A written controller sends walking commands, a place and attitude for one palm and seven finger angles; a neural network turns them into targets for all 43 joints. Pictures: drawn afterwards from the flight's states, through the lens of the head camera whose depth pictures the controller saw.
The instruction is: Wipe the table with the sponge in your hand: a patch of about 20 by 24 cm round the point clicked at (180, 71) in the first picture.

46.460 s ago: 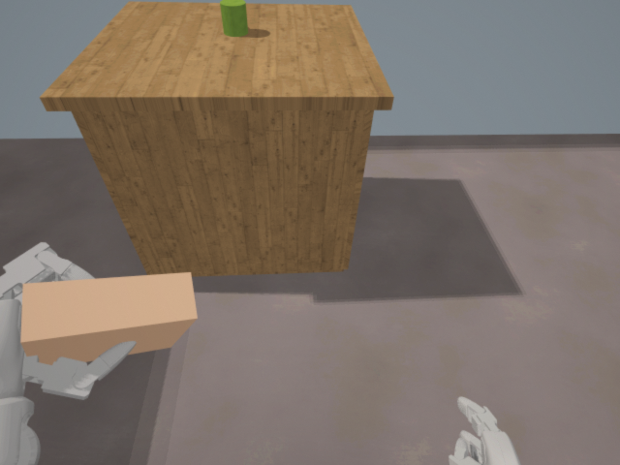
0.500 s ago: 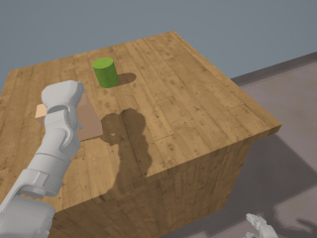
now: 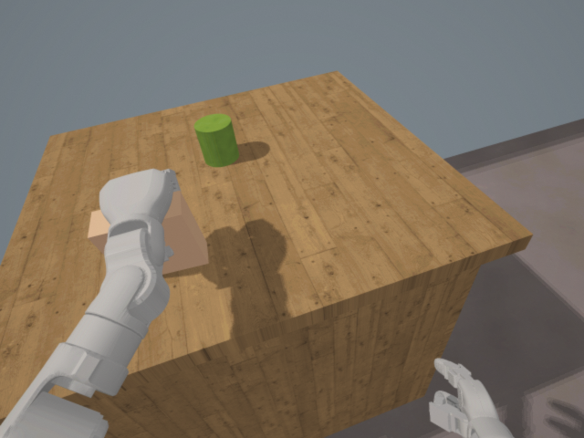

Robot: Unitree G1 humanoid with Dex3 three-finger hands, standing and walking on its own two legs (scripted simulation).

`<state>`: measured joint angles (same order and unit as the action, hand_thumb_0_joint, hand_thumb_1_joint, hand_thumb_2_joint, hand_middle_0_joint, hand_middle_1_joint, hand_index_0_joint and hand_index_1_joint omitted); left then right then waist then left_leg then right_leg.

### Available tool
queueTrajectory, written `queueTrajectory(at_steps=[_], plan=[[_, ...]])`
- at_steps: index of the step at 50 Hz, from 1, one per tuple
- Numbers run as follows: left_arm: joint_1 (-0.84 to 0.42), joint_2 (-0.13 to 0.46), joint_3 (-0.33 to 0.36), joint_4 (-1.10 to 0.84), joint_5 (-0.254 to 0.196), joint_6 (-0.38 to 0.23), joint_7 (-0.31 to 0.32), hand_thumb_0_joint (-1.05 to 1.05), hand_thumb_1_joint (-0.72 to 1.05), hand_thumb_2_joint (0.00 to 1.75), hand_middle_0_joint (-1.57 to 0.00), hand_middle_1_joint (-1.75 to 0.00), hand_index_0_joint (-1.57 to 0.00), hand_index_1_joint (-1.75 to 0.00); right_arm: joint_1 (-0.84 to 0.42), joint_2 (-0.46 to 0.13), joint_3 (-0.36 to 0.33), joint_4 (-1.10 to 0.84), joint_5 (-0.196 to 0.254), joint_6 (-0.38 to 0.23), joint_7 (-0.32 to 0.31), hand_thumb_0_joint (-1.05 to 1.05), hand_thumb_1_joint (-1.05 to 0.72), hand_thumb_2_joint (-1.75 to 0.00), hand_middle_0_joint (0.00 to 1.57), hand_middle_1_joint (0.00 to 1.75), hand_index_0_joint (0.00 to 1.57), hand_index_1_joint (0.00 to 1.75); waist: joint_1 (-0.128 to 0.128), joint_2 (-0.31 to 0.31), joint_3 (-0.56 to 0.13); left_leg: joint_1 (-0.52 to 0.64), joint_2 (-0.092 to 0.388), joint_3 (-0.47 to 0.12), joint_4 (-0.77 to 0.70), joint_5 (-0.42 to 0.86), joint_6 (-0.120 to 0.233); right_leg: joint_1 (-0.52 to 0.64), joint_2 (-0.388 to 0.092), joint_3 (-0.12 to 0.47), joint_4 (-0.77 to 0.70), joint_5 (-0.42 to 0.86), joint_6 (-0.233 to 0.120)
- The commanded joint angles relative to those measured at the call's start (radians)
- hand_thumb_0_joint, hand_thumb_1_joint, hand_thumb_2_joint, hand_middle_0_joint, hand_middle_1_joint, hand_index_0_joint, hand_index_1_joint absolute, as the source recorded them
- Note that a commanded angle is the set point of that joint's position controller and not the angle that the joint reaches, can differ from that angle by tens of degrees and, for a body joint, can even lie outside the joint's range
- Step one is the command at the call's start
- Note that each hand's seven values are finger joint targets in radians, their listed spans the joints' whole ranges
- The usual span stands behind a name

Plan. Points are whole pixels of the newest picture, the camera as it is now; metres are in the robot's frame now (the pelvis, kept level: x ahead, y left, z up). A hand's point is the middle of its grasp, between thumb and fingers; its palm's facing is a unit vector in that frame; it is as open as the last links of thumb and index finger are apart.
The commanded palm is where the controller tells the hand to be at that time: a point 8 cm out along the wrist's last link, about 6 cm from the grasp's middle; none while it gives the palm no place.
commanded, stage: wipe back along the middle lane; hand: left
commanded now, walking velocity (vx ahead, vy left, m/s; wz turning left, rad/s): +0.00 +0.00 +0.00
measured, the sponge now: (160, 248) +0.36 +0.25 +0.09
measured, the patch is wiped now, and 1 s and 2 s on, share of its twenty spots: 0.60 0.75 0.80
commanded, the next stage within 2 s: slide across to the third lane in 0.76 s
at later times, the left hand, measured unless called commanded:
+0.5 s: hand (162, 246) +0.31 +0.21 +0.15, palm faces +0.20 -0.11 -0.97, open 9.1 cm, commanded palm +0.26 +0.20 +0.17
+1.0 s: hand (169, 271) +0.27 +0.18 +0.15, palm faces +0.24 -0.13 -0.96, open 9.0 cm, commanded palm +0.23 +0.17 +0.18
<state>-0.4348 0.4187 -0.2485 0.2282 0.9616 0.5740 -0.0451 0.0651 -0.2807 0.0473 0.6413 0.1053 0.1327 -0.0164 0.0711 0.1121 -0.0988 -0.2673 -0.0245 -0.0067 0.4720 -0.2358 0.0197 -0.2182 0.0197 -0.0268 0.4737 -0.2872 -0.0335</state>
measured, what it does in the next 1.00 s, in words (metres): stands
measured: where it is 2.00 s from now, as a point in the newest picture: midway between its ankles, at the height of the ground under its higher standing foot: outside the picture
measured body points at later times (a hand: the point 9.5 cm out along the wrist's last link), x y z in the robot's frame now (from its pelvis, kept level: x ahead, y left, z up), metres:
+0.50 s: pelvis +0.01 +0.00 +0.00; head -0.03 -0.06 +0.44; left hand +0.29 +0.21 +0.20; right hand +0.26 -0.20 -0.08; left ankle +0.01 +0.11 -0.74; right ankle -0.03 -0.10 -0.74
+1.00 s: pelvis -0.02 -0.02 -0.01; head -0.06 -0.08 +0.44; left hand +0.25 +0.18 +0.20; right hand +0.23 -0.23 -0.08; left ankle +0.01 +0.11 -0.74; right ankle -0.03 -0.10 -0.74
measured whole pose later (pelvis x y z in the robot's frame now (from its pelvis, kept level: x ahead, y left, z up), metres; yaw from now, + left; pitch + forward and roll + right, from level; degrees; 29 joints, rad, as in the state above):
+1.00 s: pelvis -0.02 -0.02 -0.01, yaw -1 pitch -2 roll +1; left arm -0.08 0.38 -0.26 -0.22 0.94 0.65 0.02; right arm 0.04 -0.28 0.05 0.61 0.10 0.15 0.00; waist 0.10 0.13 -0.09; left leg -0.24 0.01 0.00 0.53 -0.26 -0.01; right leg -0.21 0.05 -0.02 0.55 -0.31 -0.07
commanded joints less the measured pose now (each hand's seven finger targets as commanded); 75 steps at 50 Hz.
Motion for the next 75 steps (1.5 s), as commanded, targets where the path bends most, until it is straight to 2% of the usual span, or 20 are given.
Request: queueTrajectory(at_steps=[1,8,12,15,17,20,22,28,37,40,42,45,47,48,55,57,61,63,69,75], plan=[[-0.15,0.024,-0.001,-0.06,-0.044,0.041,-0.041,0.0,0.1,1.3,-1.2,-1.6,-1.2,-1.6,-0.213,-0.096,-0.029,-0.169,0.004,-0.047,-0.002,0.0,-0.9,-0.9,0.2,0.3,0.2,0.3,-0.006,-0.178,-0.122,0.087,-0.001,-0.001,-0.034,0.169,0.024,0.009,0.006,-0.003,-0.06,0.232,-0.019],[-0.061,-0.042,-0.051,-0.161,-0.053,0.065,-0.055,0.0,0.1,1.3,-1.2,-1.6,-1.2,-1.6,-0.242,-0.085,-0.025,-0.195,0.003,-0.048,0.021,0.0,-0.9,-0.9,0.2,0.3,0.2,0.3,0.004,-0.19,-0.129,0.092,0.002,-0.005,-0.016,0.205,0.026,0.021,0.008,-0.011,-0.032,0.278,-0.02],[0.001,0.0,-0.01,-0.215,-0.052,0.081,-0.056,0.0,0.1,1.3,-1.2,-1.6,-1.2,-1.6,-0.264,-0.087,-0.023,-0.197,0.001,-0.045,0.027,0.0,-0.9,-0.9,0.2,0.3,0.2,0.3,0.014,-0.198,-0.118,0.085,0.007,-0.001,-0.011,0.225,0.022,0.034,0.008,-0.006,-0.019,0.316,-0.02],[0.086,-0.051,-0.047,-0.282,-0.059,0.086,-0.057,0.0,0.1,1.3,-1.2,-1.6,-1.2,-1.6,-0.274,-0.076,-0.02,-0.213,0.002,-0.047,0.041,0.0,-0.9,-0.9,0.2,0.3,0.2,0.3,0.022,-0.189,-0.132,0.085,0.002,0.004,0.004,0.263,0.023,0.056,0.009,-0.008,-0.002,0.375,-0.019],[0.152,-0.008,0.001,-0.331,-0.064,0.085,-0.052,0.0,0.1,1.3,-1.2,-1.6,-1.2,-1.6,-0.284,-0.079,-0.023,-0.218,0.0,-0.045,0.045,0.0,-0.9,-0.9,0.2,0.3,0.2,0.3,0.032,-0.2,-0.13,0.084,0.006,0.004,0.01,0.276,0.022,0.066,0.01,0.003,0.002,0.401,-0.02],[0.159,-0.042,-0.031,-0.375,-0.069,0.088,-0.047,0.0,0.1,1.3,-1.2,-1.6,-1.2,-1.6,-0.281,-0.071,-0.018,-0.22,0.0,-0.037,0.047,0.0,-0.9,-0.9,0.2,0.3,0.2,0.3,0.021,-0.195,-0.103,0.076,0.008,0.009,0.011,0.261,0.022,0.049,0.011,0.001,0.0,0.389,-0.018],[0.166,0.027,0.033,-0.391,-0.062,0.089,-0.035,0.0,0.1,1.3,-1.2,-1.6,-1.2,-1.6,-0.284,-0.078,-0.02,-0.216,-0.004,-0.031,0.039,0.0,-0.9,-0.9,0.2,0.3,0.2,0.3,0.027,-0.204,-0.093,0.072,0.01,0.009,0.01,0.24,0.02,0.046,0.015,0.022,-0.003,0.369,-0.021],[0.258,-0.03,-0.006,-0.473,-0.073,0.086,-0.013,0.0,0.1,1.3,-1.2,-1.6,-1.2,-1.6,-0.289,-0.065,-0.018,-0.239,-0.002,-0.025,0.04,0.0,-0.9,-0.9,0.2,0.3,0.2,0.3,0.034,-0.163,-0.105,0.076,0.007,0.01,0.014,0.234,0.02,0.049,0.016,0.018,0.002,0.336,-0.024],[0.307,0.028,0.053,-0.525,-0.083,0.085,0.017,0.0,0.1,1.3,-1.2,-1.6,-1.2,-1.6,-0.3,-0.07,-0.021,-0.235,-0.002,-0.015,0.025,0.0,-0.9,-0.9,0.2,0.3,0.2,0.3,0.029,-0.168,-0.057,0.065,0.01,0.012,0.012,0.16,0.019,0.017,0.019,0.059,-0.027,0.245,-0.02],[0.337,-0.032,-0.003,-0.515,-0.087,0.086,0.018,0.0,0.1,1.3,-1.2,-1.6,-1.2,-1.6,-0.297,-0.067,-0.019,-0.239,-0.001,-0.017,0.027,0.0,-0.9,-0.9,0.2,0.3,0.2,0.3,0.025,-0.162,-0.045,0.059,0.009,0.015,0.012,0.149,0.02,0.009,0.017,0.046,-0.029,0.225,-0.016],[0.37,-0.011,0.018,-0.54,-0.094,0.081,0.02,0.0,0.1,1.3,-1.2,-1.6,-1.2,-1.6,-0.303,-0.065,-0.022,-0.246,-0.001,-0.02,0.029,0.0,-0.9,-0.9,0.2,0.3,0.2,0.3,0.033,-0.174,-0.049,0.061,0.01,0.012,0.013,0.145,0.023,0.015,0.017,0.058,-0.035,0.219,-0.016],[0.266,-0.023,-0.008,-0.517,-0.089,0.078,0.026,0.0,0.1,1.3,-1.2,-1.6,-1.2,-1.6,-0.297,-0.068,-0.021,-0.236,-0.001,-0.026,0.016,0.0,-0.9,-0.9,0.2,0.3,0.2,0.3,0.014,-0.209,-0.036,0.054,0.006,0.018,0.015,0.098,0.025,-0.008,0.011,0.065,-0.055,0.151,-0.007],[0.213,0.024,0.029,-0.522,-0.082,0.068,0.034,0.0,0.1,1.3,-1.2,-1.6,-1.2,-1.6,-0.302,-0.069,-0.024,-0.232,-0.001,-0.043,0.01,0.0,-0.9,-0.9,0.2,0.3,0.2,0.3,0.017,-0.206,-0.041,0.068,0.005,0.014,0.016,0.083,0.026,-0.019,0.011,0.087,-0.067,0.118,-0.011],[0.182,-0.023,-0.023,-0.519,-0.082,0.067,0.034,0.0,0.1,1.3,-1.2,-1.6,-1.2,-1.6,-0.306,-0.061,-0.02,-0.238,-0.001,-0.052,0.008,0.0,-0.9,-0.9,0.2,0.3,0.2,0.3,0.014,-0.197,-0.041,0.067,0.001,0.021,0.015,0.078,0.029,-0.021,0.005,0.071,-0.068,0.103,-0.007],[0.062,-0.033,-0.055,-0.437,-0.081,0.043,0.026,0.0,0.1,1.3,-1.2,-1.6,-1.2,-1.6,-0.306,-0.059,-0.021,-0.202,-0.002,-0.095,0.002,0.0,-0.9,-0.9,0.2,0.3,0.2,0.3,0.009,-0.183,-0.027,0.079,-0.004,0.017,0.011,0.053,0.027,-0.039,-0.001,0.081,-0.091,0.058,-0.007],[0.024,0.009,-0.025,-0.45,-0.078,0.038,0.027,0.0,0.1,1.3,-1.2,-1.6,-1.2,-1.6,-0.31,-0.061,-0.022,-0.202,-0.002,-0.102,0.0,0.0,-0.9,-0.9,0.2,0.3,0.2,0.3,0.015,-0.186,-0.044,0.089,-0.004,0.013,0.007,0.05,0.026,-0.032,-0.002,0.095,-0.097,0.038,-0.01],[-0.02,-0.058,-0.087,-0.451,-0.082,0.027,0.024,0.0,0.1,1.3,-1.2,-1.6,-1.2,-1.6,-0.315,-0.05,-0.021,-0.194,-0.004,-0.112,0.01,0.0,-0.9,-0.9,0.2,0.3,0.2,0.3,0.017,-0.175,-0.067,0.106,-0.006,0.017,0.003,0.081,0.025,-0.017,-0.005,0.068,-0.086,0.088,-0.009],[-0.06,-0.051,-0.083,-0.479,-0.075,0.02,0.031,0.0,0.1,1.3,-1.2,-1.6,-1.2,-1.6,-0.319,-0.046,-0.022,-0.201,-0.005,-0.121,0.015,0.0,-0.9,-0.9,0.2,0.3,0.2,0.3,0.024,-0.173,-0.109,0.12,-0.01,0.017,0.003,0.105,0.025,0.008,-0.004,0.063,-0.071,0.116,-0.013],[-0.07,-0.015,-0.029,-0.442,-0.085,0.025,0.049,0.0,0.1,1.3,-1.2,-1.6,-1.2,-1.6,-0.32,-0.042,-0.02,-0.183,-0.014,-0.101,0.018,0.0,-0.9,-0.9,0.2,0.3,0.2,0.3,0.03,-0.223,-0.087,0.121,-0.005,0.031,0.001,0.147,0.022,0.031,-0.004,0.075,-0.083,0.2,-0.01],[-0.151,-0.055,-0.068,-0.437,-0.091,0.033,0.057,0.0,0.1,1.3,-1.2,-1.6,-1.2,-1.6,-0.325,-0.038,-0.016,-0.181,-0.01,-0.08,0.02,0.0,-0.9,-0.9,0.2,0.3,0.2,0.3,0.019,-0.158,-0.098,0.137,-0.004,0.034,-0.014,0.155,0.017,0.03,-0.004,0.066,-0.084,0.208,-0.016]])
